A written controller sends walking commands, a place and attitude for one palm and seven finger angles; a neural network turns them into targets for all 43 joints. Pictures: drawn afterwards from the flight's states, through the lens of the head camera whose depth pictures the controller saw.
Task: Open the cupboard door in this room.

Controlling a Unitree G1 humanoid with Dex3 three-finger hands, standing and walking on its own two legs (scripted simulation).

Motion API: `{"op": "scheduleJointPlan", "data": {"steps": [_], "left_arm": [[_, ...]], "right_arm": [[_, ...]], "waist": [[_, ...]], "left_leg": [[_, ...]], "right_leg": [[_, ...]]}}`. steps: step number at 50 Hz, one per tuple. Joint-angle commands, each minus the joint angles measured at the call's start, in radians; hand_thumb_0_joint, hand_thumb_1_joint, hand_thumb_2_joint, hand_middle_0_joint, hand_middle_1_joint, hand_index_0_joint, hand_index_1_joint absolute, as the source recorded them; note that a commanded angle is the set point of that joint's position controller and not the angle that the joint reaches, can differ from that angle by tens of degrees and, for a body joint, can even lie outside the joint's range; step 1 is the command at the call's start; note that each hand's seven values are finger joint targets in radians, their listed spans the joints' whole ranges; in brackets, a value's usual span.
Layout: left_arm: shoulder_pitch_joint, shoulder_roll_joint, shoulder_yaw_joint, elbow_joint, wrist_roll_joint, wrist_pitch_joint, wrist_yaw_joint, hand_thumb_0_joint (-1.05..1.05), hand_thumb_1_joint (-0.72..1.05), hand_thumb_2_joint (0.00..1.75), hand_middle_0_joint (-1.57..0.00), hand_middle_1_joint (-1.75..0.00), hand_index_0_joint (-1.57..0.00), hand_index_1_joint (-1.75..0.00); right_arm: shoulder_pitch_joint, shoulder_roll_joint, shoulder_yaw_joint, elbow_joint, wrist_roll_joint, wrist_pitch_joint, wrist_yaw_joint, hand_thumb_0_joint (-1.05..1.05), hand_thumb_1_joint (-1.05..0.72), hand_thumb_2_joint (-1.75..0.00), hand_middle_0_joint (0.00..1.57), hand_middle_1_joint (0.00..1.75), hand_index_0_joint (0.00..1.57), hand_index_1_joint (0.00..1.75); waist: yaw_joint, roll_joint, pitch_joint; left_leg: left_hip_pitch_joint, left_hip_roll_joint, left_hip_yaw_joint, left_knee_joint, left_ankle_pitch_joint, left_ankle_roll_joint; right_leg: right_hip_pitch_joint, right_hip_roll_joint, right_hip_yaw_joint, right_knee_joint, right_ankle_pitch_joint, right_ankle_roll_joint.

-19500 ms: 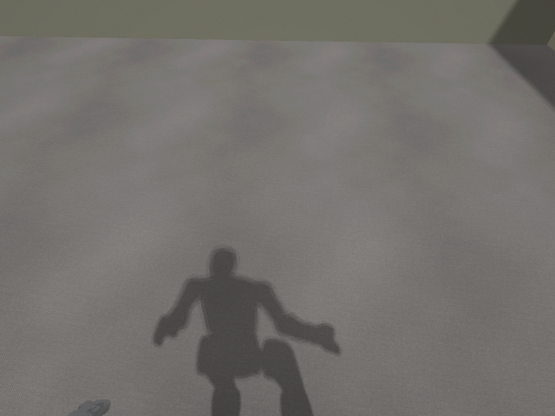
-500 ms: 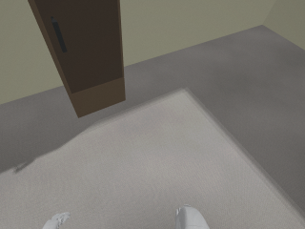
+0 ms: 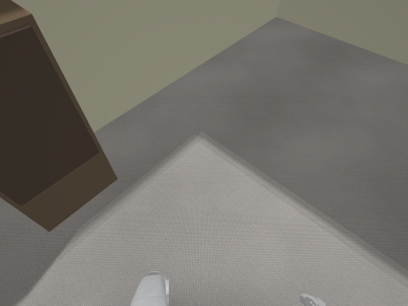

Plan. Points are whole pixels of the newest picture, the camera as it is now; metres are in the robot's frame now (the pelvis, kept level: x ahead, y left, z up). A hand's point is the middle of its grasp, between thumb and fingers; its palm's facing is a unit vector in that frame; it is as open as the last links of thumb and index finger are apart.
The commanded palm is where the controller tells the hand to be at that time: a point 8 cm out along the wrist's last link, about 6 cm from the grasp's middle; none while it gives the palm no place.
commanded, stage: walk to a spot facing it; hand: left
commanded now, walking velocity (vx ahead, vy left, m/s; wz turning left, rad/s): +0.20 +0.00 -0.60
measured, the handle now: out of the picture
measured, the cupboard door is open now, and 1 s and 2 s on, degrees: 0 0 0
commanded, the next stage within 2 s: turn to face it in 0.40 s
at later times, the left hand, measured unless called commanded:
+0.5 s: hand (119, 239) +0.28 +0.23 -0.16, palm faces -0.26 -0.94 -0.22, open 7.4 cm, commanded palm none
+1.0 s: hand (134, 238) +0.29 +0.20 -0.19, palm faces -0.18 -0.97 -0.16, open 7.4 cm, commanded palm none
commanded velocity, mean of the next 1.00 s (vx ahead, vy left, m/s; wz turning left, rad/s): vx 0.00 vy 0.00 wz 0.04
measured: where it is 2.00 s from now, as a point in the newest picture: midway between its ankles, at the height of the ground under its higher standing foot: outside the picture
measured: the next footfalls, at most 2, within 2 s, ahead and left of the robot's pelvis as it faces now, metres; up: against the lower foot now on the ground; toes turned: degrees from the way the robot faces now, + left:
left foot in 0.16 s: +0.21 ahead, +0.16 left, +0.00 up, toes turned +1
right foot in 0.60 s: +0.15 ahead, -0.10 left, +0.00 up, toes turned -28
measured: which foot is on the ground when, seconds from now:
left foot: up 0.00-0.14, down 0.16-0.60, up 0.62-0.92, down 0.94-1.00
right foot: down 0.00-0.16, up 0.18-0.58, down 0.60-0.94, up 0.96-1.00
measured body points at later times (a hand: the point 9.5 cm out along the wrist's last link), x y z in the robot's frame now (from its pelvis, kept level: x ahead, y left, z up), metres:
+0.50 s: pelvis +0.13 +0.06 +0.00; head +0.17 +0.05 +0.45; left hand +0.29 +0.28 -0.14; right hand +0.11 -0.21 -0.14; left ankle +0.17 +0.16 -0.73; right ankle +0.11 -0.09 -0.68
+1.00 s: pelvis +0.15 +0.05 -0.01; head +0.19 +0.07 +0.43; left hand +0.30 +0.25 -0.17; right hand +0.12 -0.18 -0.15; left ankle +0.18 +0.13 -0.73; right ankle +0.11 -0.08 -0.71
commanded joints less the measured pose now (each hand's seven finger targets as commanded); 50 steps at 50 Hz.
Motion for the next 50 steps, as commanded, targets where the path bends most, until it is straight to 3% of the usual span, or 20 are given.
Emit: {"op": "scheduleJointPlan", "data": {"steps": [1, 4, 6, 7, 8, 9, 12, 16, 25, 27, 28, 29, 30, 32, 38, 45, 46, 47, 48, 50], "left_arm": [[0.025, 0.179, 0.046, -0.069, 0.006, -0.029, 0.003, 0.0, 0.9, 0.9, -0.2, -0.3, -0.2, -0.3], [0.057, 0.191, 0.052, -0.069, 0.001, -0.014, 0.006, 0.0, 0.9, 0.9, -0.2, -0.3, -0.2, -0.3], [0.025, 0.181, 0.051, -0.081, -0.006, -0.005, 0.013, 0.0, 0.9, 0.9, -0.2, -0.3, -0.2, -0.3], [0.051, 0.133, 0.045, -0.091, -0.018, -0.002, 0.009, 0.0, 0.9, 0.9, -0.2, -0.3, -0.2, -0.3], [0.094, 0.094, 0.032, -0.101, -0.023, -0.006, 0.001, 0.0, 0.9, 0.9, -0.2, -0.3, -0.2, -0.3], [0.102, 0.122, 0.034, -0.086, -0.009, 0.003, 0.008, 0.0, 0.9, 0.9, -0.2, -0.3, -0.2, -0.3], [0.004, 0.108, 0.043, -0.109, 0.002, 0.029, -0.017, 0.0, 0.9, 0.9, -0.2, -0.3, -0.2, -0.3], [0.053, 0.066, 0.047, -0.105, 0.001, 0.073, -0.026, 0.0, 0.9, 0.9, -0.2, -0.3, -0.2, -0.3], [-0.074, 0.037, 0.037, -0.163, 0.008, 0.068, -0.02, 0.0, 0.9, 0.9, -0.2, -0.3, -0.2, -0.3], [-0.024, 0.034, 0.029, -0.132, 0.012, 0.046, -0.01, 0.0, 0.9, 0.9, -0.2, -0.3, -0.2, -0.3], [0.04, 0.063, 0.032, -0.103, 0.014, 0.034, -0.002, 0.0, 0.9, 0.9, -0.2, -0.3, -0.2, -0.3], [0.088, 0.15, 0.041, -0.076, 0.023, 0.017, 0.014, 0.0, 0.9, 0.9, -0.2, -0.3, -0.2, -0.3], [0.118, 0.199, 0.036, -0.053, 0.014, 0.006, 0.022, 0.0, 0.9, 0.9, -0.2, -0.3, -0.2, -0.3], [0.034, 0.201, 0.031, -0.04, 0.007, -0.004, 0.035, 0.0, 0.9, 0.9, -0.2, -0.3, -0.2, -0.3], [-0.113, 0.147, 0.012, -0.052, 0.007, 0.023, 0.043, 0.0, 0.9, 0.9, -0.2, -0.3, -0.2, -0.3], [-0.118, 0.138, 0.035, -0.062, -0.001, 0.041, 0.045, 0.0, 0.9, 0.9, -0.2, -0.3, -0.2, -0.3], [-0.104, 0.1, 0.033, -0.081, -0.007, 0.05, 0.041, 0.0, 0.9, 0.9, -0.2, -0.3, -0.2, -0.3], [-0.116, 0.038, 0.024, -0.118, -0.012, 0.056, 0.036, 0.0, 0.9, 0.9, -0.2, -0.3, -0.2, -0.3], [-0.187, 0.042, 0.019, -0.138, 0.0, 0.065, 0.041, 0.0, 0.9, 0.9, -0.2, -0.3, -0.2, -0.3], [-0.198, 0.044, 0.028, -0.125, 0.001, 0.061, 0.03, 0.0, 0.9, 0.9, -0.2, -0.3, -0.2, -0.3]], "right_arm": [[-0.024, -0.089, -0.019, -0.074, 0.007, -0.018, 0.001, 0.0, -0.9, -0.9, 0.2, 0.3, 0.2, 0.3], [-0.079, -0.107, -0.022, -0.098, 0.012, -0.026, -0.005, 0.0, -0.9, -0.9, 0.2, 0.3, 0.2, 0.3], [0.057, -0.155, -0.034, -0.058, 0.01, -0.035, -0.022, 0.0, -0.9, -0.9, 0.2, 0.3, 0.2, 0.3], [0.178, -0.255, -0.054, -0.03, -0.004, -0.043, -0.03, 0.0, -0.9, -0.9, 0.2, 0.3, 0.2, 0.3], [0.262, -0.331, -0.062, -0.016, -0.003, -0.033, -0.026, 0.0, -0.9, -0.9, 0.2, 0.3, 0.2, 0.3], [0.214, -0.29, -0.049, -0.026, 0.007, -0.023, -0.023, 0.0, -0.9, -0.9, 0.2, 0.3, 0.2, 0.3], [0.052, -0.2, -0.028, -0.063, 0.002, -0.015, -0.026, 0.0, -0.9, -0.9, 0.2, 0.3, 0.2, 0.3], [0.007, -0.184, -0.035, -0.06, 0.003, -0.012, -0.028, 0.0, -0.9, -0.9, 0.2, 0.3, 0.2, 0.3], [0.077, -0.21, -0.076, -0.014, -0.002, 0.003, -0.019, 0.0, -0.9, -0.9, 0.2, 0.3, 0.2, 0.3], [0.098, -0.203, -0.07, 0.013, -0.004, 0.008, -0.019, 0.0, -0.9, -0.9, 0.2, 0.3, 0.2, 0.3], [0.106, -0.185, -0.065, 0.022, 0.002, 0.008, -0.017, 0.0, -0.9, -0.9, 0.2, 0.3, 0.2, 0.3], [0.142, -0.112, -0.045, 0.022, 0.009, 0.008, -0.011, 0.0, -0.9, -0.9, 0.2, 0.3, 0.2, 0.3], [0.095, -0.049, -0.017, -0.006, 0.019, 0.016, -0.013, 0.0, -0.9, -0.9, 0.2, 0.3, 0.2, 0.3], [0.124, -0.066, -0.009, 0.028, 0.022, 0.037, -0.03, 0.0, -0.9, -0.9, 0.2, 0.3, 0.2, 0.3], [0.153, -0.071, -0.014, 0.096, 0.02, 0.053, -0.017, 0.0, -0.9, -0.9, 0.2, 0.3, 0.2, 0.3], [0.212, -0.075, -0.032, 0.072, 0.012, 0.045, -0.001, 0.0, -0.9, -0.9, 0.2, 0.3, 0.2, 0.3], [0.25, -0.125, -0.044, 0.068, 0.008, 0.035, 0.0, 0.0, -0.9, -0.9, 0.2, 0.3, 0.2, 0.3], [0.281, -0.216, -0.066, 0.054, 0.001, 0.029, -0.005, 0.0, -0.9, -0.9, 0.2, 0.3, 0.2, 0.3], [0.304, -0.235, -0.075, 0.071, -0.004, 0.027, -0.02, 0.0, -0.9, -0.9, 0.2, 0.3, 0.2, 0.3], [0.234, -0.196, -0.067, 0.054, 0.002, 0.022, -0.031, 0.0, -0.9, -0.9, 0.2, 0.3, 0.2, 0.3]], "waist": [[0.028, -0.15, -0.063], [0.048, -0.178, -0.085], [-0.029, -0.1, -0.157], [-0.069, 0.101, -0.277], [-0.078, 0.289, -0.358], [-0.066, 0.205, -0.347], [-0.013, 0.161, -0.077], [0.028, 0.167, -0.078], [-0.02, 0.171, -0.116], [0.007, 0.151, -0.147], [0.039, 0.085, -0.17], [0.061, -0.162, -0.223], [0.074, -0.269, -0.212], [0.043, -0.301, -0.25], [0.016, -0.175, -0.09], [-0.018, -0.093, -0.117], [-0.035, 0.094, -0.13], [-0.054, 0.335, -0.1], [-0.089, 0.313, -0.109], [-0.048, 0.18, -0.12]], "left_leg": [[0.106, -0.06, 0.042, -0.2, 0.03, 0.001], [0.198, -0.107, 0.054, -0.343, 0.019, 0.015], [0.496, -0.093, 0.046, -0.559, 0.148, 0.03], [0.758, 0.115, -0.154, -0.587, 0.346, 0.096], [0.884, 0.38, -0.349, -0.572, 0.602, 0.219], [0.77, 0.392, -0.308, -0.606, 0.468, 0.249], [0.445, 0.275, -0.147, -0.696, 0.268, 0.215], [0.352, 0.198, 0.068, -0.725, 0.187, 0.179], [0.474, 0.238, 0.166, -0.613, 0.353, 0.19], [0.454, 0.194, 0.174, -0.507, 0.402, 0.155], [0.399, 0.148, 0.196, -0.414, 0.343, 0.113], [0.202, 0.063, 0.238, -0.24, 0.068, 0.056], [0.092, -0.031, 0.159, -0.113, -0.358, 0.035], [0.141, -0.047, 0.021, -0.061, -0.352, 0.044], [0.186, -0.084, 0.055, -0.039, -0.203, 0.03], [0.346, -0.08, 0.098, -0.447, 0.036, 0.045], [0.4, 0.0, -0.062, -0.564, 0.206, 0.094], [0.442, 0.203, -0.351, -0.677, 0.451, 0.207], [0.434, 0.251, -0.454, -0.727, 0.414, 0.268], [0.453, 0.185, -0.386, -0.696, 0.346, 0.252]], "right_leg": [[-0.018, -0.249, 0.237, -0.168, 0.359, -0.107], [0.04, -0.251, 0.28, -0.097, 0.475, -0.089], [-0.05, -0.195, 0.243, 0.082, 0.478, -0.027], [-0.211, -0.075, 0.139, 0.305, 0.203, 0.039], [-0.368, -0.028, 0.022, 0.601, -0.377, 0.083], [-0.37, -0.075, 0.057, 0.735, -0.384, 0.094], [-0.376, -0.161, 0.015, 0.762, -0.235, 0.118], [-0.286, -0.173, -0.037, 0.666, -0.108, 0.134], [-0.197, -0.147, -0.107, 0.269, -0.087, 0.128], [-0.062, -0.113, -0.126, 0.066, 0.024, 0.107], [0.062, -0.129, -0.108, -0.061, 0.162, 0.098], [0.259, -0.321, 0.084, -0.101, 0.446, 0.048], [0.24, -0.493, 0.209, -0.092, 0.792, -0.049], [0.2, -0.472, 0.147, -0.098, 0.756, -0.104], [0.046, -0.434, -0.043, -0.127, 0.538, -0.067], [0.002, -0.417, -0.133, 0.037, 0.279, 0.02], [-0.098, -0.328, -0.176, 0.177, 0.088, 0.081], [-0.283, -0.201, -0.198, 0.369, -0.277, 0.151], [-0.33, -0.172, -0.086, 0.563, -0.358, 0.145], [-0.406, -0.188, 0.005, 0.669, -0.213, 0.141]]}}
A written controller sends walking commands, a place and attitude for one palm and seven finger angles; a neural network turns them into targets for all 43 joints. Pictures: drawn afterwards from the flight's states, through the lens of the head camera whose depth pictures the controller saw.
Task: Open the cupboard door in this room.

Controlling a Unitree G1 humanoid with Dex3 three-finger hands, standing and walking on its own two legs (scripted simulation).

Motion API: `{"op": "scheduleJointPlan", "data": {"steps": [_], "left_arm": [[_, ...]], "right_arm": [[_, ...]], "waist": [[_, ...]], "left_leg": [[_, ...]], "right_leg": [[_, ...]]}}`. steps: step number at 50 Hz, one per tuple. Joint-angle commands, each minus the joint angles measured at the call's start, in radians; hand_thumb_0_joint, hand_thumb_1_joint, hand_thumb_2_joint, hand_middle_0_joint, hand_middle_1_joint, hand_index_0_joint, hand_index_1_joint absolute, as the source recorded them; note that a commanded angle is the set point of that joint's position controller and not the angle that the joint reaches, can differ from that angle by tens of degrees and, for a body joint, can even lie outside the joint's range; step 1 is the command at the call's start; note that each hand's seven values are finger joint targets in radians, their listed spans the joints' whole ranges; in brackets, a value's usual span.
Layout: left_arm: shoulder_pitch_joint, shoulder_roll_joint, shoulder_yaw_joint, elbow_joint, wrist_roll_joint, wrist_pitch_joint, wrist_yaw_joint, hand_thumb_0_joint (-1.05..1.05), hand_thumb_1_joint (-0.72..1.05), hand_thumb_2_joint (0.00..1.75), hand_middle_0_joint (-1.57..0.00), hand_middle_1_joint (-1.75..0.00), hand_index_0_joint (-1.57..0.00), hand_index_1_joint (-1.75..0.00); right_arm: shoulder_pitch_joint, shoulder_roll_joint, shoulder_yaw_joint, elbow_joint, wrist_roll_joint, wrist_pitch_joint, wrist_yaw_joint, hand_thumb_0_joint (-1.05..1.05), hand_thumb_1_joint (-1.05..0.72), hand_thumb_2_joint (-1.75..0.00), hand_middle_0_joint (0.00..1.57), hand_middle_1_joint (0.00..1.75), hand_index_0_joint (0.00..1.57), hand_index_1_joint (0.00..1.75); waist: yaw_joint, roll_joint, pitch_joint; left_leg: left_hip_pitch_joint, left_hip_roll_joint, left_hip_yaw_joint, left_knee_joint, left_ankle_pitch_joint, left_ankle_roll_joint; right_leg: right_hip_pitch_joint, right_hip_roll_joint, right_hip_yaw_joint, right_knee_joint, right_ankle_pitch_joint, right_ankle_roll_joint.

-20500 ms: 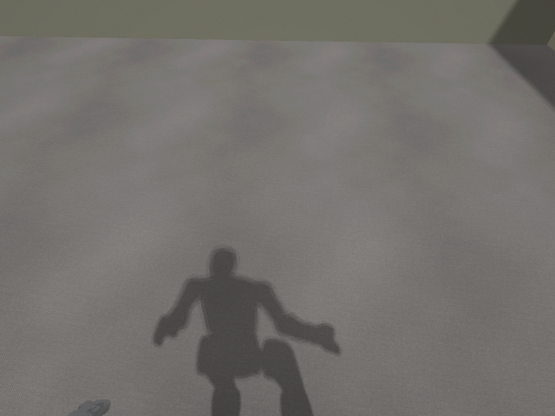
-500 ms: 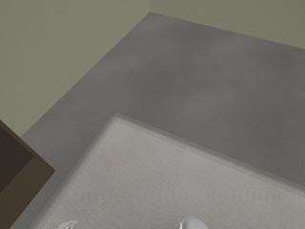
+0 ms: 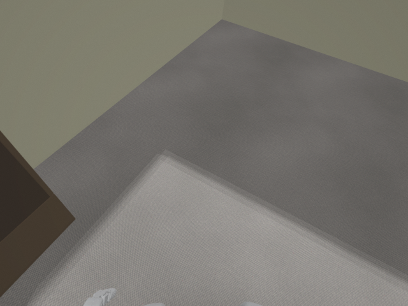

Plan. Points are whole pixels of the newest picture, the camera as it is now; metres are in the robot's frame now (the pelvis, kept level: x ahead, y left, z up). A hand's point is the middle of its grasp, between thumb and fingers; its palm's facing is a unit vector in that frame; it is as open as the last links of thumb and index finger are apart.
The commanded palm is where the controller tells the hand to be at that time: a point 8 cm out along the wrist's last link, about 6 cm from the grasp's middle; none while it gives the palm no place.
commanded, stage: turn to face it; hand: left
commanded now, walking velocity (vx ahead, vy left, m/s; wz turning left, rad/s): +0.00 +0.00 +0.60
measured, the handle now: out of the picture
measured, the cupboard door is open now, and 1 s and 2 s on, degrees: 0 0 0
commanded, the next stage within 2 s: take the last steps up to it in 1.48 s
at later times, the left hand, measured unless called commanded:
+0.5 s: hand out of the picture +0.02 +0.17 -0.13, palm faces +0.30 -0.90 -0.31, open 7.4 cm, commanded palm none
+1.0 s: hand out of the picture -0.16 +0.15 -0.16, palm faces +0.62 -0.73 -0.28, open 7.4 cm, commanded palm none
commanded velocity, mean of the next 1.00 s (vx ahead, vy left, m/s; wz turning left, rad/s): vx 0.00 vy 0.00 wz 0.60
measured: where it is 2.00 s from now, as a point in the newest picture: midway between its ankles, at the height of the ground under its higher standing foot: outside the picture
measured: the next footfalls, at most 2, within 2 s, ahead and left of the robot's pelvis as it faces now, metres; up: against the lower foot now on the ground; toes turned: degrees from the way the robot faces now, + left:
right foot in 0.46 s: +0.04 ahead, -0.17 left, +0.00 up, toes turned +16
left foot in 0.90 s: -0.10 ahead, +0.06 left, +0.00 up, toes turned +39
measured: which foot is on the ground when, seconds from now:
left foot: down 0.00-0.46, up 0.48-0.88, down 0.90-1.00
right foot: up 0.00-0.44, down 0.46-0.90, up 0.92-1.00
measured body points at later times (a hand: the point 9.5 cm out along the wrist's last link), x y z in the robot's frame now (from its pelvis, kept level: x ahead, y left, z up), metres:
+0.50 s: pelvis -0.03 -0.06 +0.01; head +0.01 -0.07 +0.46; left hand +0.01 +0.22 -0.11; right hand +0.13 -0.31 -0.14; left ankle +0.01 +0.08 -0.70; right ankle +0.00 -0.18 -0.72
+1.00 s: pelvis -0.05 -0.06 +0.01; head -0.02 -0.01 +0.45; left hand -0.19 +0.19 -0.14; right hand +0.20 -0.19 -0.12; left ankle -0.13 +0.03 -0.72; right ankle +0.00 -0.18 -0.67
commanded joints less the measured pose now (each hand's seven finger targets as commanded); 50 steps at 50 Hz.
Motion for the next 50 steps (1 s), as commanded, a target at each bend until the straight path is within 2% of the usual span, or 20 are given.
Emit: {"op": "scheduleJointPlan", "data": {"steps": [1, 4, 16, 19, 21, 22, 23, 24, 25, 27, 29, 37, 41, 43, 44, 45, 46, 47, 49, 50], "left_arm": [[-0.055, 0.085, 0.035, -0.093, 0.007, -0.023, -0.008, 0.0, 0.9, 0.9, -0.2, -0.3, -0.2, -0.3], [-0.008, 0.096, 0.036, -0.071, 0.004, -0.022, -0.01, 0.0, 0.9, 0.9, -0.2, -0.3, -0.2, -0.3], [-0.007, 0.134, 0.029, -0.109, -0.001, -0.017, -0.005, 0.0, 0.9, 0.9, -0.2, -0.3, -0.2, -0.3], [0.067, 0.145, 0.028, -0.103, -0.006, -0.018, -0.003, 0.0, 0.9, 0.9, -0.2, -0.3, -0.2, -0.3], [0.161, 0.168, 0.037, -0.085, -0.004, -0.028, -0.003, 0.0, 0.9, 0.9, -0.2, -0.3, -0.2, -0.3], [0.21, 0.23, 0.05, -0.084, 0.007, -0.035, 0.003, 0.0, 0.9, 0.9, -0.2, -0.3, -0.2, -0.3], [0.182, 0.312, 0.059, -0.114, 0.022, -0.041, 0.008, 0.0, 0.9, 0.9, -0.2, -0.3, -0.2, -0.3], [0.114, 0.303, 0.047, -0.145, 0.007, -0.038, 0.011, 0.0, 0.9, 0.9, -0.2, -0.3, -0.2, -0.3], [0.057, 0.269, 0.052, -0.16, 0.007, -0.041, 0.015, 0.0, 0.9, 0.9, -0.2, -0.3, -0.2, -0.3], [-0.015, 0.199, 0.027, -0.169, 0.007, -0.051, 0.008, 0.0, 0.9, 0.9, -0.2, -0.3, -0.2, -0.3], [0.026, 0.184, 0.02, -0.16, 0.008, -0.06, 0.005, 0.0, 0.9, 0.9, -0.2, -0.3, -0.2, -0.3], [0.19, 0.25, 0.038, -0.098, 0.017, -0.052, 0.003, 0.0, 0.9, 0.9, -0.2, -0.3, -0.2, -0.3], [0.185, 0.274, 0.052, -0.084, 0.017, -0.044, 0.002, 0.0, 0.9, 0.9, -0.2, -0.3, -0.2, -0.3], [0.168, 0.266, 0.055, -0.082, 0.005, -0.039, -0.002, 0.0, 0.9, 0.9, -0.2, -0.3, -0.2, -0.3], [0.177, 0.228, 0.052, -0.101, 0.0, -0.035, -0.008, 0.0, 0.9, 0.9, -0.2, -0.3, -0.2, -0.3], [0.126, 0.161, 0.026, -0.14, 0.0, -0.033, -0.016, 0.0, 0.9, 0.9, -0.2, -0.3, -0.2, -0.3], [0.058, 0.164, 0.021, -0.161, 0.008, -0.021, -0.007, 0.0, 0.9, 0.9, -0.2, -0.3, -0.2, -0.3], [0.028, 0.153, 0.026, -0.149, 0.001, -0.018, -0.002, 0.0, 0.9, 0.9, -0.2, -0.3, -0.2, -0.3], [0.023, 0.169, 0.034, -0.126, -0.003, -0.018, -0.011, 0.0, 0.9, 0.9, -0.2, -0.3, -0.2, -0.3], [0.051, 0.165, 0.035, -0.115, 0.0, -0.02, -0.017, 0.0, 0.9, 0.9, -0.2, -0.3, -0.2, -0.3]], "right_arm": [[0.062, -0.218, -0.051, -0.051, 0.001, -0.024, -0.036, 0.0, -0.9, -0.9, 0.2, 0.3, 0.2, 0.3], [0.024, -0.219, -0.049, -0.07, 0.006, -0.03, -0.035, 0.0, -0.9, -0.9, 0.2, 0.3, 0.2, 0.3], [-0.035, -0.292, -0.076, -0.108, 0.003, 0.001, -0.016, 0.0, -0.9, -0.9, 0.2, 0.3, 0.2, 0.3], [-0.096, -0.305, -0.081, -0.134, 0.001, 0.012, -0.011, 0.0, -0.9, -0.9, 0.2, 0.3, 0.2, 0.3], [-0.138, -0.29, -0.082, -0.157, 0.007, 0.02, -0.008, 0.0, -0.9, -0.9, 0.2, 0.3, 0.2, 0.3], [-0.14, -0.242, -0.077, -0.171, 0.014, 0.024, -0.003, 0.0, -0.9, -0.9, 0.2, 0.3, 0.2, 0.3], [-0.14, -0.183, -0.064, -0.199, 0.016, 0.022, -0.002, 0.0, -0.9, -0.9, 0.2, 0.3, 0.2, 0.3], [-0.165, -0.248, -0.074, -0.201, 0.002, 0.024, 0.001, 0.0, -0.9, -0.9, 0.2, 0.3, 0.2, 0.3], [-0.154, -0.239, -0.079, -0.19, 0.002, 0.033, 0.003, 0.0, -0.9, -0.9, 0.2, 0.3, 0.2, 0.3], [-0.113, -0.228, -0.071, -0.143, -0.001, 0.041, 0.016, 0.0, -0.9, -0.9, 0.2, 0.3, 0.2, 0.3], [-0.09, -0.208, -0.061, -0.13, 0.004, 0.041, 0.018, 0.0, -0.9, -0.9, 0.2, 0.3, 0.2, 0.3], [-0.236, -0.179, -0.033, -0.154, 0.015, 0.035, 0.017, 0.0, -0.9, -0.9, 0.2, 0.3, 0.2, 0.3], [-0.192, -0.174, -0.026, -0.146, 0.02, 0.017, 0.011, 0.0, -0.9, -0.9, 0.2, 0.3, 0.2, 0.3], [-0.119, -0.208, -0.034, -0.127, 0.016, 0.004, 0.011, 0.0, -0.9, -0.9, 0.2, 0.3, 0.2, 0.3], [-0.068, -0.296, -0.056, -0.12, 0.01, -0.006, 0.007, 0.0, -0.9, -0.9, 0.2, 0.3, 0.2, 0.3], [-0.008, -0.39, -0.08, -0.113, 0.012, -0.003, 0.003, 0.0, -0.9, -0.9, 0.2, 0.3, 0.2, 0.3], [0.053, -0.388, -0.082, -0.079, 0.016, -0.001, -0.005, 0.0, -0.9, -0.9, 0.2, 0.3, 0.2, 0.3], [0.028, -0.37, -0.08, -0.074, 0.012, -0.001, -0.018, 0.0, -0.9, -0.9, 0.2, 0.3, 0.2, 0.3], [-0.097, -0.306, -0.061, -0.108, 0.006, -0.002, -0.023, 0.0, -0.9, -0.9, 0.2, 0.3, 0.2, 0.3], [-0.126, -0.294, -0.057, -0.121, 0.005, -0.007, -0.022, 0.0, -0.9, -0.9, 0.2, 0.3, 0.2, 0.3]], "waist": [[0.003, 0.183, -0.116], [0.017, 0.13, -0.16], [-0.003, 0.191, -0.15], [0.027, 0.217, -0.147], [0.075, 0.171, -0.148], [0.099, 0.017, -0.141], [0.101, -0.278, -0.094], [0.08, -0.184, -0.057], [0.043, -0.179, -0.041], [-0.001, -0.111, 0.01], [0.009, -0.139, -0.035], [0.1, -0.169, -0.079], [0.088, -0.192, -0.144], [0.042, -0.133, -0.178], [0.014, 0.074, -0.227], [-0.025, 0.332, -0.209], [-0.056, 0.283, -0.212], [-0.047, 0.333, -0.187], [0.005, 0.241, -0.092], [0.025, 0.194, -0.108]], "left_leg": [[0.21, 0.274, -0.418, -0.382, 0.454, 0.096], [0.258, 0.214, -0.332, -0.365, 0.522, 0.091], [0.213, 0.18, -0.491, -0.367, 0.337, 0.122], [0.083, 0.143, -0.522, -0.362, 0.251, 0.099], [-0.063, 0.081, -0.495, -0.307, 0.139, 0.046], [-0.222, -0.01, -0.408, -0.141, -0.014, -0.018], [-0.368, -0.145, -0.195, 0.147, -0.182, -0.101], [-0.29, -0.078, -0.225, 0.325, -0.181, -0.083], [-0.262, -0.064, -0.226, 0.417, -0.149, -0.081], [-0.235, -0.025, -0.182, 0.519, -0.027, -0.1], [-0.239, -0.023, -0.15, 0.523, 0.007, -0.121], [-0.142, -0.008, -0.061, 0.189, -0.101, -0.134], [-0.023, -0.021, -0.009, -0.064, -0.063, -0.113], [0.174, -0.011, -0.012, -0.305, 0.161, -0.091], [0.384, 0.135, -0.196, -0.338, 0.412, -0.023], [0.494, 0.365, -0.448, -0.309, 0.817, 0.096], [0.45, 0.387, -0.445, -0.299, 0.878, 0.158], [0.403, 0.345, -0.424, -0.293, 0.84, 0.164], [0.248, 0.245, -0.338, -0.31, 0.708, 0.121], [0.241, 0.216, -0.311, -0.307, 0.672, 0.102]], "right_leg": [[-0.247, 0.004, 0.169, 0.307, 0.063, 0.021], [-0.209, 0.014, 0.17, 0.261, 0.116, 0.037], [-0.091, 0.067, 0.178, -0.022, 0.056, 0.038], [0.072, 0.099, 0.159, -0.178, 0.081, 0.019], [0.269, 0.096, 0.141, -0.407, 0.205, 0.006], [0.386, -0.046, 0.278, -0.577, 0.114, -0.041], [0.35, -0.334, 0.611, -0.71, -0.024, -0.161], [0.134, -0.388, 0.575, -0.724, -0.008, -0.199], [0.081, -0.335, 0.548, -0.707, 0.038, -0.187], [0.068, -0.216, 0.305, -0.618, 0.282, -0.155], [0.162, -0.181, 0.198, -0.56, 0.473, -0.144], [0.312, -0.25, 0.136, -0.496, 0.705, -0.181], [0.365, -0.258, 0.087, -0.397, 0.784, -0.156], [0.265, -0.227, 0.014, -0.261, 0.704, -0.08], [0.06, -0.154, -0.032, -0.085, 0.465, -0.014], [-0.214, -0.044, -0.023, 0.091, -0.134, 0.045], [-0.236, -0.034, 0.07, 0.195, -0.166, 0.042], [-0.252, -0.034, 0.112, 0.247, -0.128, 0.046], [-0.197, -0.024, 0.14, 0.247, -0.01, 0.045], [-0.17, -0.012, 0.135, 0.228, 0.024, 0.045]]}}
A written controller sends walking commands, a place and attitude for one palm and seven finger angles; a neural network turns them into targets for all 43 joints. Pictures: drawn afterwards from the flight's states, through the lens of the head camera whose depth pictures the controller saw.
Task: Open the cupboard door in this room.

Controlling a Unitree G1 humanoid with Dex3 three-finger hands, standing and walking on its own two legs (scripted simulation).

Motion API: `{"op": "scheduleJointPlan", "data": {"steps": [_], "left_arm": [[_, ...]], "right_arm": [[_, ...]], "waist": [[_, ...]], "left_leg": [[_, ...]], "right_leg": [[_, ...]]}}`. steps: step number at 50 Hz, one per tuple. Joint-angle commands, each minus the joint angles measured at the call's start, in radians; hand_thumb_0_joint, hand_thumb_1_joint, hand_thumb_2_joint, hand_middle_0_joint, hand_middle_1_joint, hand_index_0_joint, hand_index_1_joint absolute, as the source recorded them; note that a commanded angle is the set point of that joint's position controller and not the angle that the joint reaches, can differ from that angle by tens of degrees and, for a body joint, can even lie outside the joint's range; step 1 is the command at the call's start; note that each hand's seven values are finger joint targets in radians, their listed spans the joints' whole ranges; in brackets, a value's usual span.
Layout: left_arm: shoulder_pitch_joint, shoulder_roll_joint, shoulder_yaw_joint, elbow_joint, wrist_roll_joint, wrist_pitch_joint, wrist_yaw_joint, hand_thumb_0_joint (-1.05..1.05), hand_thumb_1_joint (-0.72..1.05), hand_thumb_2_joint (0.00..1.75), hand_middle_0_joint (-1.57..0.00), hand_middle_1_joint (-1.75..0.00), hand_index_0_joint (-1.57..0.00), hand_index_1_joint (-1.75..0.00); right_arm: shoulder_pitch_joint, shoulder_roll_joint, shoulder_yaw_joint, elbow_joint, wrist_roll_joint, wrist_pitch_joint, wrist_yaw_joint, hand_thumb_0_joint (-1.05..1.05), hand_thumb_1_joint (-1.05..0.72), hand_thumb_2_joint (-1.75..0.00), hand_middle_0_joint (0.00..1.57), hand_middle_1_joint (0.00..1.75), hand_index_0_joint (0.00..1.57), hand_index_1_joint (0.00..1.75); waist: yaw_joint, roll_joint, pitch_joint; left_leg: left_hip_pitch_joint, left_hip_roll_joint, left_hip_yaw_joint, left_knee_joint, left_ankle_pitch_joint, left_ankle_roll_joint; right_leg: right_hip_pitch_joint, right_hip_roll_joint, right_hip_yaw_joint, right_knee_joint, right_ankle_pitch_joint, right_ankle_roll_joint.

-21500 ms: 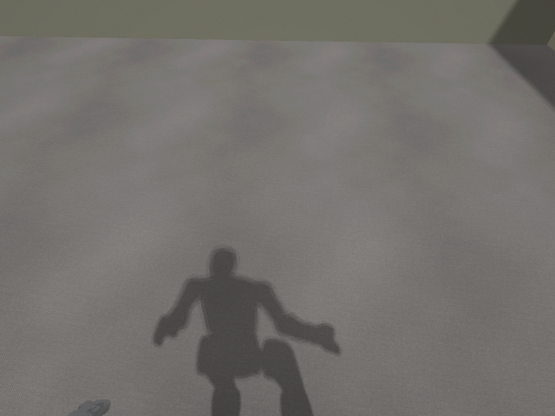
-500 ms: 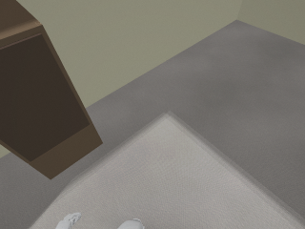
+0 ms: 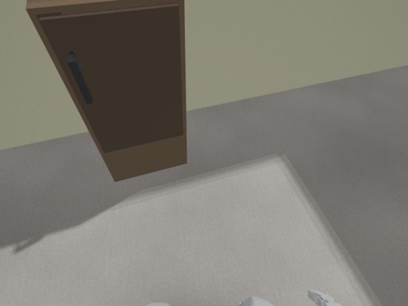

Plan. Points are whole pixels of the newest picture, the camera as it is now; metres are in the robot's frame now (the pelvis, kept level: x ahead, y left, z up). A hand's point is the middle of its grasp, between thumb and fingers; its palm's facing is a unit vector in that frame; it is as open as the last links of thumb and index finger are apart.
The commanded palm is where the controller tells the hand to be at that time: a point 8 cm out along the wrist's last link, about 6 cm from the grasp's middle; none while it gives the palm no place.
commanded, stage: turn to face it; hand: left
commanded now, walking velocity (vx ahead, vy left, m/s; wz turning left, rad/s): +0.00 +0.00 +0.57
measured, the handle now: (80, 78) +0.70 +0.45 -0.04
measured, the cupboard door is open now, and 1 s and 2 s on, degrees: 0 0 0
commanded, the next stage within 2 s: take the last steps up to it in 0.48 s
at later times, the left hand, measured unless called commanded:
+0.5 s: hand out of the picture +0.02 +0.16 -0.14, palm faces +0.25 -0.93 -0.27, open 7.4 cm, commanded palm none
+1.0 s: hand out of the picture -0.03 +0.21 -0.16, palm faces +0.34 -0.92 -0.18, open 7.4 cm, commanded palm none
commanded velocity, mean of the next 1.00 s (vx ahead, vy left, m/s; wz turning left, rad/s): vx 0.13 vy -0.02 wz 0.21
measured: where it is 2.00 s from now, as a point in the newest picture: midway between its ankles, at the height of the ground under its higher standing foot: (190, 269)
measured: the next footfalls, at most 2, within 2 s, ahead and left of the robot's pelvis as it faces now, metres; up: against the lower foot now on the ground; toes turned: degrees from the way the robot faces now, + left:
right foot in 0.26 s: +0.06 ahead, -0.13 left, +0.00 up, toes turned +4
left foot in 0.68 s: -0.03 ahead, +0.10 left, +0.00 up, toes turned +21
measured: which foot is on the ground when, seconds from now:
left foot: down 0.00-0.26, up 0.28-0.66, down 0.68-1.00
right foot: up 0.00-0.24, down 0.26-0.68, up 0.70-1.00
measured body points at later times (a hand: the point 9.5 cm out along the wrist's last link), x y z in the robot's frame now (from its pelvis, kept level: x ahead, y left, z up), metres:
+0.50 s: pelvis -0.01 -0.04 +0.01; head +0.03 -0.06 +0.46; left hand +0.00 +0.21 -0.12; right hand +0.12 -0.28 -0.15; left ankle -0.07 +0.10 -0.65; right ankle +0.02 -0.14 -0.73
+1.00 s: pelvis +0.01 +0.01 +0.02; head +0.02 +0.03 +0.47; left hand -0.05 +0.25 -0.14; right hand +0.07 -0.21 -0.13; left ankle -0.07 +0.09 -0.73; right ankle +0.09 -0.12 -0.66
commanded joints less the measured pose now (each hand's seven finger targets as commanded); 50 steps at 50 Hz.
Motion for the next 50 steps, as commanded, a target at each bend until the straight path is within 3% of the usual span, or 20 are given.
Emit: {"op": "scheduleJointPlan", "data": {"steps": [1, 7, 11, 12, 13, 14, 15, 17, 20, 28, 30, 32, 33, 34, 35, 36, 37, 40, 43, 50], "left_arm": [[-0.06, 0.066, 0.017, -0.107, 0.001, -0.041, -0.012, 0.0, 0.9, 0.9, -0.2, -0.3, -0.2, -0.3], [-0.076, 0.051, 0.007, -0.129, 0.001, -0.042, -0.007, 0.0, 0.9, 0.9, -0.2, -0.3, -0.2, -0.3], [0.029, 0.064, 0.008, -0.104, -0.002, -0.061, -0.002, 0.0, 0.9, 0.9, -0.2, -0.3, -0.2, -0.3], [0.076, 0.096, 0.013, -0.095, 0.004, -0.072, 0.001, 0.0, 0.9, 0.9, -0.2, -0.3, -0.2, -0.3], [0.098, 0.186, 0.03, -0.096, 0.021, -0.084, 0.011, 0.0, 0.9, 0.9, -0.2, -0.3, -0.2, -0.3], [0.086, 0.219, 0.027, -0.108, 0.017, -0.079, 0.009, 0.0, 0.9, 0.9, -0.2, -0.3, -0.2, -0.3], [0.06, 0.183, 0.035, -0.11, 0.012, -0.082, 0.018, 0.0, 0.9, 0.9, -0.2, -0.3, -0.2, -0.3], [-0.035, 0.121, 0.014, -0.128, 0.01, -0.08, 0.014, 0.0, 0.9, 0.9, -0.2, -0.3, -0.2, -0.3], [-0.044, 0.091, 0.006, -0.126, 0.013, -0.087, 0.015, 0.0, 0.9, 0.9, -0.2, -0.3, -0.2, -0.3], [0.083, 0.144, 0.022, -0.041, 0.024, -0.081, 0.012, 0.0, 0.9, 0.9, -0.2, -0.3, -0.2, -0.3], [0.069, 0.138, 0.022, -0.02, 0.022, -0.081, 0.011, 0.0, 0.9, 0.9, -0.2, -0.3, -0.2, -0.3], [0.041, 0.123, 0.018, -0.005, 0.011, -0.078, 0.007, 0.0, 0.9, 0.9, -0.2, -0.3, -0.2, -0.3], [0.045, 0.082, 0.009, -0.007, 0.003, -0.073, 0.002, 0.0, 0.9, 0.9, -0.2, -0.3, -0.2, -0.3], [0.043, 0.019, -0.006, -0.026, 0.002, -0.07, -0.008, 0.0, 0.9, 0.9, -0.2, -0.3, -0.2, -0.3], [-0.032, 0.006, -0.021, -0.05, 0.013, -0.069, -0.012, 0.0, 0.9, 0.9, -0.2, -0.3, -0.2, -0.3], [-0.078, 0.011, -0.017, -0.046, 0.019, -0.065, -0.012, 0.0, 0.9, 0.9, -0.2, -0.3, -0.2, -0.3], [-0.089, 0.02, -0.013, -0.028, 0.018, -0.068, -0.021, 0.0, 0.9, 0.9, -0.2, -0.3, -0.2, -0.3], [0.006, 0.008, -0.019, 0.04, 0.02, -0.078, -0.04, 0.0, 0.9, 0.9, -0.2, -0.3, -0.2, -0.3], [0.011, -0.002, -0.021, 0.05, 0.021, -0.073, -0.039, 0.0, 0.9, 0.9, -0.2, -0.3, -0.2, -0.3], [-0.117, -0.024, -0.02, 0.016, 0.014, -0.079, -0.046, 0.0, 0.9, 0.9, -0.2, -0.3, -0.2, -0.3]], "right_arm": [[0.029, -0.216, -0.053, -0.044, -0.002, -0.011, -0.028, 0.0, -0.9, -0.9, 0.2, 0.3, 0.2, 0.3], [0.044, -0.218, -0.062, -0.043, -0.005, -0.003, -0.022, 0.0, -0.9, -0.9, 0.2, 0.3, 0.2, 0.3], [0.002, -0.206, -0.064, -0.058, 0.0, 0.006, -0.021, 0.0, -0.9, -0.9, 0.2, 0.3, 0.2, 0.3], [0.005, -0.178, -0.062, -0.063, 0.008, 0.004, -0.018, 0.0, -0.9, -0.9, 0.2, 0.3, 0.2, 0.3], [0.032, -0.106, -0.049, -0.077, 0.016, 0.001, -0.011, 0.0, -0.9, -0.9, 0.2, 0.3, 0.2, 0.3], [0.013, -0.114, -0.05, -0.097, 0.011, 0.005, -0.012, 0.0, -0.9, -0.9, 0.2, 0.3, 0.2, 0.3], [0.015, -0.13, -0.055, -0.083, 0.005, 0.021, -0.015, 0.0, -0.9, -0.9, 0.2, 0.3, 0.2, 0.3], [0.024, -0.125, -0.055, -0.037, 0.002, 0.029, -0.005, 0.0, -0.9, -0.9, 0.2, 0.3, 0.2, 0.3], [0.071, -0.1, -0.044, -0.002, 0.002, 0.035, 0.001, 0.0, -0.9, -0.9, 0.2, 0.3, 0.2, 0.3], [-0.02, -0.057, -0.01, 0.002, 0.016, 0.015, -0.009, 0.0, -0.9, -0.9, 0.2, 0.3, 0.2, 0.3], [0.031, -0.048, -0.003, 0.023, 0.016, 0.006, -0.015, 0.0, -0.9, -0.9, 0.2, 0.3, 0.2, 0.3], [0.112, -0.047, 0.003, 0.058, 0.009, -0.013, -0.017, 0.0, -0.9, -0.9, 0.2, 0.3, 0.2, 0.3], [0.148, -0.092, -0.007, 0.068, 0.007, -0.027, -0.018, 0.0, -0.9, -0.9, 0.2, 0.3, 0.2, 0.3], [0.194, -0.184, -0.028, 0.076, -0.006, -0.031, -0.021, 0.0, -0.9, -0.9, 0.2, 0.3, 0.2, 0.3], [0.232, -0.224, -0.034, 0.084, -0.006, -0.027, -0.027, 0.0, -0.9, -0.9, 0.2, 0.3, 0.2, 0.3], [0.24, -0.202, -0.034, 0.1, -0.009, -0.03, -0.037, 0.0, -0.9, -0.9, 0.2, 0.3, 0.2, 0.3], [0.214, -0.164, -0.023, 0.099, -0.007, -0.032, -0.041, 0.0, -0.9, -0.9, 0.2, 0.3, 0.2, 0.3], [0.167, -0.114, -0.007, 0.095, 0.001, -0.058, -0.044, 0.0, -0.9, -0.9, 0.2, 0.3, 0.2, 0.3], [0.222, -0.102, -0.013, 0.117, 0.007, -0.071, -0.047, 0.0, -0.9, -0.9, 0.2, 0.3, 0.2, 0.3], [0.32, -0.092, -0.02, 0.167, -0.002, -0.082, -0.052, 0.0, -0.9, -0.9, 0.2, 0.3, 0.2, 0.3]], "waist": [[-0.044, 0.188, -0.144], [-0.055, 0.2, -0.155], [-0.002, 0.182, -0.174], [0.02, 0.1, -0.193], [0.022, -0.18, -0.206], [0.025, -0.224, -0.17], [0.02, -0.271, -0.171], [-0.027, -0.12, -0.079], [-0.041, -0.136, -0.099], [0.032, -0.152, -0.129], [0.01, -0.161, -0.16], [-0.033, -0.122, -0.174], [-0.047, 0.003, -0.186], [-0.072, 0.272, -0.161], [-0.107, 0.347, -0.101], [-0.115, 0.341, -0.044], [-0.094, 0.276, 0.015], [-0.039, 0.167, -0.01], [-0.042, 0.145, -0.017], [-0.077, 0.151, 0.013]], "left_leg": [[0.141, 0.228, -0.224, -0.206, 0.611, 0.142], [0.123, 0.203, -0.291, -0.201, 0.528, 0.152], [0.008, 0.155, -0.313, -0.106, 0.483, 0.107], [-0.06, 0.101, -0.276, -0.017, 0.359, 0.058], [-0.246, -0.038, -0.124, 0.189, 0.024, -0.023], [-0.276, -0.069, -0.097, 0.378, -0.284, -0.039], [-0.265, -0.035, -0.142, 0.513, -0.272, -0.033], [-0.27, -0.004, -0.125, 0.637, -0.131, -0.045], [-0.243, 0.006, -0.085, 0.612, -0.045, -0.066], [-0.121, -0.003, 0.007, 0.193, -0.151, -0.062], [-0.042, -0.005, 0.031, 0.067, -0.095, -0.057], [0.129, -0.002, 0.049, -0.152, 0.063, -0.045], [0.255, 0.066, -0.04, -0.25, 0.071, -0.018], [0.328, 0.274, -0.324, -0.319, 0.001, 0.072], [0.273, 0.37, -0.456, -0.412, -0.1, 0.157], [0.22, 0.367, -0.463, -0.441, -0.142, 0.18], [0.162, 0.335, -0.424, -0.447, -0.16, 0.181], [0.163, 0.246, -0.256, -0.445, -0.037, 0.141], [0.201, 0.236, -0.205, -0.445, 0.057, 0.144], [0.247, 0.271, -0.2, -0.434, 0.172, 0.166]], "right_leg": [[-0.103, 0.016, 0.081, 0.066, 0.075, 0.017], [-0.015, 0.068, 0.072, -0.162, 0.082, 0.014], [0.225, 0.101, 0.043, -0.485, 0.259, 0.0], [0.336, 0.045, 0.09, -0.632, 0.358, -0.011], [0.453, -0.207, 0.352, -0.699, 0.492, -0.094], [0.35, -0.354, 0.434, -0.708, 0.617, -0.204], [0.284, -0.339, 0.426, -0.721, 0.591, -0.23], [0.214, -0.227, 0.272, -0.695, 0.551, -0.208], [0.231, -0.171, 0.147, -0.694, 0.565, -0.179], [0.338, -0.211, 0.128, -0.642, 0.75, -0.231], [0.334, -0.203, 0.117, -0.623, 0.7, -0.207], [0.237, -0.164, 0.073, -0.587, 0.459, -0.142], [0.114, -0.108, 0.028, -0.492, 0.275, -0.096], [-0.094, 0.016, -0.057, -0.312, 0.054, -0.039], [-0.178, 0.049, -0.027, -0.15, -0.061, -0.034], [-0.216, 0.034, 0.04, -0.043, -0.038, -0.04], [-0.225, 0.022, 0.073, 0.011, 0.038, -0.049], [-0.173, 0.021, 0.069, 0.034, 0.188, -0.042], [-0.198, 0.02, 0.067, 0.035, 0.246, -0.026], [-0.208, 0.004, 0.056, -0.161, 0.258, -0.017]]}}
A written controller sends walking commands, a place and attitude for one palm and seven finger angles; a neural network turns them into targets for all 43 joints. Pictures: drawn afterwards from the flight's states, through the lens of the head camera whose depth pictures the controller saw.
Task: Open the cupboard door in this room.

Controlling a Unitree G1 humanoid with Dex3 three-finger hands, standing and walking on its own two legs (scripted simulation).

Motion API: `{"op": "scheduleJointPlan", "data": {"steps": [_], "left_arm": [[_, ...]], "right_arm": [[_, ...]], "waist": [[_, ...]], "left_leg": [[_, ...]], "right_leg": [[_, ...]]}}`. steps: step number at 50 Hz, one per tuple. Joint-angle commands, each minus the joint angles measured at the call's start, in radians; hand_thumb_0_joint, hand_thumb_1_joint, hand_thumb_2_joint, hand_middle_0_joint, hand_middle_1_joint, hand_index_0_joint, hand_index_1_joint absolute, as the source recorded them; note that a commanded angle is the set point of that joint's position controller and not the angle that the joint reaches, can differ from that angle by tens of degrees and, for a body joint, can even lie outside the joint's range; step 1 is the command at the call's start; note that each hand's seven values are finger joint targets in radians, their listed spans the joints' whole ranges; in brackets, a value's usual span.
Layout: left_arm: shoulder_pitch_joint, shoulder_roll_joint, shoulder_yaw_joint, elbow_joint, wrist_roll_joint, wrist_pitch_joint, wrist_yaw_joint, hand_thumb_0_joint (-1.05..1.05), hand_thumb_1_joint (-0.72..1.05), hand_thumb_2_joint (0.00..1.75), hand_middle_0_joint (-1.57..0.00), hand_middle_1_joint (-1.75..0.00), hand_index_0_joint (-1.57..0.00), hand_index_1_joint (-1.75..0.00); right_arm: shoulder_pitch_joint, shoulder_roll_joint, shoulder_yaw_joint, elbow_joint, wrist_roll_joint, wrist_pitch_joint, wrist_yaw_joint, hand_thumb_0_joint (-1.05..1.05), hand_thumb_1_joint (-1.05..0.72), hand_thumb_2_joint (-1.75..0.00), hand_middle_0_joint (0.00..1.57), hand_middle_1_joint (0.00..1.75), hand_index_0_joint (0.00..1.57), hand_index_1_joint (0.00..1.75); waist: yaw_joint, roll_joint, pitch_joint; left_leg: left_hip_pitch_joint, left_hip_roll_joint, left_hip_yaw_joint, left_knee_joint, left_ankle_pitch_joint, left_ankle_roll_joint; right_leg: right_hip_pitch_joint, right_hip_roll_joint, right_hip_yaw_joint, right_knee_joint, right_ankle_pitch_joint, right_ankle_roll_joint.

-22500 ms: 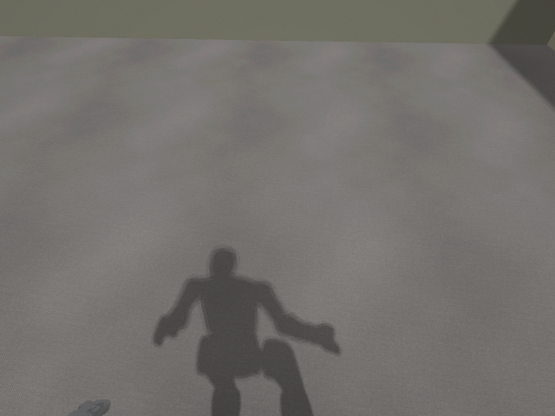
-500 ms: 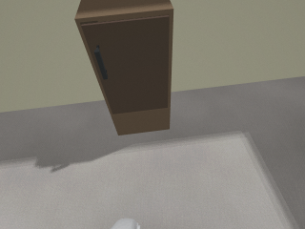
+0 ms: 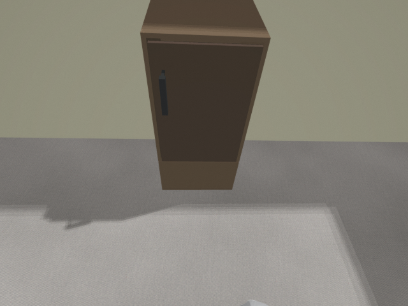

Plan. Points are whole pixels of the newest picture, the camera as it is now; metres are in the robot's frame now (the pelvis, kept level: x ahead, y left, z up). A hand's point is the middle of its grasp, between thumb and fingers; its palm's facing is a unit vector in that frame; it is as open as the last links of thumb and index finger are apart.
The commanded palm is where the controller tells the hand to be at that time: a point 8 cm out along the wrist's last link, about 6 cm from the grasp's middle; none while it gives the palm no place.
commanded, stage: take the last steps up to it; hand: left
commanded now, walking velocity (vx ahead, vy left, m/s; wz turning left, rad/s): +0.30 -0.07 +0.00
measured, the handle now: (164, 93) +0.79 +0.19 -0.06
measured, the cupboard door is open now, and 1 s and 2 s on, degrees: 0 0 0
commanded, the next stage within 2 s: come to a stop and stand still in 0.56 s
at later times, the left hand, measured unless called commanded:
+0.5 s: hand (150, 304) +0.16 +0.13 -0.18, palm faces +0.08 -0.98 -0.20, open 7.2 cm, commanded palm none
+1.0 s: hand (160, 226) +0.35 +0.14 -0.18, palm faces +0.07 -0.96 -0.25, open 7.4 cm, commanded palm none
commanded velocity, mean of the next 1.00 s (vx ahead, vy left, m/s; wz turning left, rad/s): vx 0.06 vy -0.02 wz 0.03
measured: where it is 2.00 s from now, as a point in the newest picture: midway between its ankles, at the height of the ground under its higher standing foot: outside the picture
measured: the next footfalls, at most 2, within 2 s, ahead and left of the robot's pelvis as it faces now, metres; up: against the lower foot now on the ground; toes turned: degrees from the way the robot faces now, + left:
right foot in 0.20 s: +0.15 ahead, -0.17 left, +0.00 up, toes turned -8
left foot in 0.60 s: +0.32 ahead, +0.07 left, +0.00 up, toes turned +10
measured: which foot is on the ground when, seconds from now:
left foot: down 0.00-0.20, up 0.22-0.58, down 0.60-1.00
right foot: up 0.00-0.18, down 0.20-0.62, up 0.64-1.00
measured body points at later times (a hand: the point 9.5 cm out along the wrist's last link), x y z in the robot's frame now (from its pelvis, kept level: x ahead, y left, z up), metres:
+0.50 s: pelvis +0.16 -0.06 -0.01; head +0.18 -0.06 +0.44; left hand +0.16 +0.18 -0.16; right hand +0.23 -0.30 -0.16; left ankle +0.23 +0.07 -0.71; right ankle +0.11 -0.16 -0.75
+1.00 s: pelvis +0.29 -0.06 -0.01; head +0.33 -0.07 +0.43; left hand +0.34 +0.19 -0.16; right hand +0.34 -0.30 -0.18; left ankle +0.28 +0.06 -0.75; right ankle +0.32 -0.17 -0.74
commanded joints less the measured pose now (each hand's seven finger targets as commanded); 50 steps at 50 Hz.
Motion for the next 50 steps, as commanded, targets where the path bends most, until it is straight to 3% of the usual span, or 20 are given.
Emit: {"op": "scheduleJointPlan", "data": {"steps": [1, 5, 8, 9, 10, 11, 14, 17, 25, 28, 29, 30, 31, 33, 35, 37, 40, 48, 49, 50], "left_arm": [[-0.168, 0.03, 0.005, -0.105, -0.001, -0.035, -0.009, 0.0, 0.9, 0.9, -0.2, -0.3, -0.2, -0.3], [-0.175, 0.023, 0.005, -0.107, -0.005, -0.049, -0.013, 0.0, 0.9, 0.9, -0.2, -0.3, -0.2, -0.3], [0.045, 0.064, 0.024, -0.03, -0.001, -0.069, -0.007, 0.0, 0.9, 0.9, -0.2, -0.3, -0.2, -0.3], [0.191, 0.146, 0.042, 0.014, 0.006, -0.083, 0.005, 0.0, 0.9, 0.9, -0.2, -0.3, -0.2, -0.3], [0.298, 0.236, 0.062, 0.033, -0.003, -0.084, 0.019, 0.0, 0.9, 0.9, -0.2, -0.3, -0.2, -0.3], [0.272, 0.224, 0.062, 0.031, -0.014, -0.082, 0.026, 0.0, 0.9, 0.9, -0.2, -0.3, -0.2, -0.3], [0.051, 0.098, 0.033, -0.031, -0.008, -0.083, 0.034, 0.0, 0.9, 0.9, -0.2, -0.3, -0.2, -0.3], [0.015, 0.052, 0.015, -0.035, 0.0, -0.095, 0.035, 0.0, 0.9, 0.9, -0.2, -0.3, -0.2, -0.3], [0.095, 0.089, 0.017, 0.014, 0.003, -0.102, 0.032, 0.0, 0.9, 0.9, -0.2, -0.3, -0.2, -0.3], [0.074, 0.096, 0.019, 0.015, -0.006, -0.092, 0.034, 0.0, 0.9, 0.9, -0.2, -0.3, -0.2, -0.3], [0.085, 0.076, 0.014, 0.012, -0.009, -0.088, 0.032, 0.0, 0.9, 0.9, -0.2, -0.3, -0.2, -0.3], [0.128, 0.026, 0.007, -0.001, -0.014, -0.084, 0.026, 0.0, 0.9, 0.9, -0.2, -0.3, -0.2, -0.3], [0.11, 0.019, 0.0, -0.026, -0.013, -0.087, 0.026, 0.0, 0.9, 0.9, -0.2, -0.3, -0.2, -0.3], [0.036, 0.025, 0.004, -0.025, -0.012, -0.078, 0.026, 0.0, 0.9, 0.9, -0.2, -0.3, -0.2, -0.3], [0.058, -0.003, -0.003, 0.009, -0.012, -0.067, 0.025, 0.0, 0.9, 0.9, -0.2, -0.3, -0.2, -0.3], [0.119, -0.033, -0.011, 0.033, -0.015, -0.039, 0.037, 0.0, 0.9, 0.9, -0.2, -0.3, -0.2, -0.3], [0.114, -0.004, -0.002, 0.021, -0.007, -0.012, 0.047, 0.0, 0.9, 0.9, -0.2, -0.3, -0.2, -0.3], [0.074, 0.04, 0.028, -0.069, -0.005, 0.002, 0.046, 0.0, 0.9, 0.9, -0.2, -0.3, -0.2, -0.3], [0.099, 0.057, 0.03, -0.066, -0.003, -0.005, 0.045, 0.0, 0.9, 0.9, -0.2, -0.3, -0.2, -0.3], [0.102, 0.108, 0.034, -0.07, 0.008, -0.02, 0.048, 0.0, 0.9, 0.9, -0.2, -0.3, -0.2, -0.3]], "right_arm": [[0.087, -0.169, -0.039, -0.004, -0.001, -0.018, -0.018, 0.0, -0.9, -0.9, 0.2, 0.3, 0.2, 0.3], [0.083, -0.177, -0.044, 0.012, -0.008, -0.015, -0.016, 0.0, -0.9, -0.9, 0.2, 0.3, 0.2, 0.3], [0.062, -0.16, -0.04, 0.022, 0.001, -0.013, -0.013, 0.0, -0.9, -0.9, 0.2, 0.3, 0.2, 0.3], [0.074, -0.118, -0.032, 0.012, 0.012, -0.02, -0.004, 0.0, -0.9, -0.9, 0.2, 0.3, 0.2, 0.3], [0.054, -0.073, -0.019, -0.034, 0.018, -0.018, 0.0, 0.0, -0.9, -0.9, 0.2, 0.3, 0.2, 0.3], [-0.018, -0.111, -0.025, -0.05, 0.02, -0.01, 0.001, 0.0, -0.9, -0.9, 0.2, 0.3, 0.2, 0.3], [-0.068, -0.088, -0.034, -0.051, 0.004, -0.001, 0.015, 0.0, -0.9, -0.9, 0.2, 0.3, 0.2, 0.3], [-0.005, -0.045, -0.031, -0.031, 0.0, 0.022, 0.023, 0.0, -0.9, -0.9, 0.2, 0.3, 0.2, 0.3], [-0.176, -0.047, -0.019, -0.099, 0.004, 0.005, 0.041, 0.0, -0.9, -0.9, 0.2, 0.3, 0.2, 0.3], [-0.091, -0.084, -0.023, -0.069, 0.0, -0.007, 0.032, 0.0, -0.9, -0.9, 0.2, 0.3, 0.2, 0.3], [0.011, -0.132, -0.034, -0.039, -0.005, -0.015, 0.025, 0.0, -0.9, -0.9, 0.2, 0.3, 0.2, 0.3], [0.107, -0.236, -0.056, -0.022, -0.015, -0.021, 0.013, 0.0, -0.9, -0.9, 0.2, 0.3, 0.2, 0.3], [0.16, -0.282, -0.062, -0.007, -0.006, -0.011, 0.004, 0.0, -0.9, -0.9, 0.2, 0.3, 0.2, 0.3], [0.04, -0.232, -0.053, -0.034, 0.002, -0.005, -0.008, 0.0, -0.9, -0.9, 0.2, 0.3, 0.2, 0.3], [-0.084, -0.14, -0.019, -0.057, 0.004, -0.018, -0.017, 0.0, -0.9, -0.9, 0.2, 0.3, 0.2, 0.3], [-0.134, -0.128, -0.007, -0.056, 0.011, -0.019, -0.026, 0.0, -0.9, -0.9, 0.2, 0.3, 0.2, 0.3], [-0.14, -0.138, -0.021, -0.047, 0.015, -0.001, -0.033, 0.0, -0.9, -0.9, 0.2, 0.3, 0.2, 0.3], [-0.212, -0.205, -0.072, -0.081, 0.0, 0.054, -0.024, 0.0, -0.9, -0.9, 0.2, 0.3, 0.2, 0.3], [-0.214, -0.199, -0.073, -0.085, 0.003, 0.058, -0.02, 0.0, -0.9, -0.9, 0.2, 0.3, 0.2, 0.3], [-0.174, -0.159, -0.072, -0.085, 0.008, 0.06, -0.013, 0.0, -0.9, -0.9, 0.2, 0.3, 0.2, 0.3]], "waist": [[-0.056, 0.144, 0.097], [-0.05, 0.173, 0.074], [0.056, 0.059, -0.028], [0.114, -0.113, -0.124], [0.136, -0.307, -0.153], [0.145, -0.235, -0.129], [0.042, -0.048, 0.04], [-0.018, -0.089, 0.042], [0.013, -0.115, 0.062], [-0.048, -0.044, 0.027], [-0.086, 0.048, -0.039], [-0.105, 0.284, -0.123], [-0.117, 0.38, -0.153], [-0.083, 0.227, -0.064], [-0.013, 0.092, -0.022], [0.02, 0.1, -0.059], [0.015, 0.121, -0.067], [0.038, 0.221, -0.048], [0.051, 0.177, -0.06], [0.046, -0.003, -0.078]], "left_leg": [[0.016, 0.301, -0.202, -0.135, 0.122, 0.133], [-0.018, 0.287, -0.176, -0.064, 0.2, 0.112], [-0.159, 0.198, -0.078, 0.196, 0.247, 0.038], [-0.357, 0.122, 0.006, 0.449, 0.123, -0.006], [-0.563, 0.015, 0.042, 0.738, -0.33, -0.025], [-0.591, 0.058, -0.061, 0.872, -0.326, -0.009], [-0.589, 0.145, -0.066, 0.903, -0.109, -0.023], [-0.473, 0.145, -0.012, 0.752, -0.061, -0.055], [-0.401, 0.103, 0.056, 0.386, 0.006, -0.047], [-0.15, 0.059, 0.084, 0.224, 0.095, -0.039], [0.023, 0.093, 0.031, 0.164, 0.146, -0.021], [0.191, 0.31, -0.249, 0.115, 0.255, 0.06], [0.205, 0.44, -0.427, 0.003, 0.306, 0.144], [0.045, 0.427, -0.357, -0.025, 0.274, 0.175], [-0.078, 0.357, -0.176, -0.015, 0.549, 0.125], [-0.11, 0.303, -0.059, 0.005, 0.756, 0.098], [-0.092, 0.301, -0.034, 0.03, 0.838, 0.095], [-0.12, 0.304, -0.044, 0.152, 0.63, 0.071], [-0.152, 0.27, -0.03, 0.211, 0.501, 0.037], [-0.19, 0.17, 0.034, 0.349, 0.268, -0.024]], "right_leg": [[-0.122, -0.024, -0.005, -0.137, -0.01, 0.005], [0.017, 0.015, -0.053, -0.294, -0.033, -0.018], [0.42, 0.051, -0.071, -0.495, 0.089, -0.053], [0.672, -0.128, 0.13, -0.542, 0.017, -0.121], [0.76, -0.352, 0.46, -0.658, 0.059, -0.213], [0.642, -0.361, 0.505, -0.72, -0.057, -0.25], [0.371, -0.268, 0.288, -0.767, -0.142, -0.222], [0.26, -0.194, 0.079, -0.769, 0.064, -0.186], [0.35, -0.18, 0.026, -0.706, 0.282, -0.199], [0.282, -0.134, -0.021, -0.561, 0.305, -0.16], [0.221, -0.082, -0.054, -0.372, 0.297, -0.129], [0.042, 0.036, -0.114, -0.115, -0.005, -0.077], [-0.046, 0.09, -0.078, 0.106, -0.347, -0.062], [-0.108, 0.014, 0.022, 0.249, -0.258, -0.069], [-0.008, -0.029, 0.049, 0.129, -0.161, -0.039], [0.115, -0.012, 0.039, 0.0, -0.102, -0.014], [0.14, 0.009, 0.011, -0.098, -0.069, -0.008], [0.203, 0.036, -0.009, -0.3, 0.003, -0.037], [0.272, 0.026, -0.012, -0.419, 0.135, -0.037], [0.325, -0.057, 0.068, -0.522, 0.444, -0.053]]}}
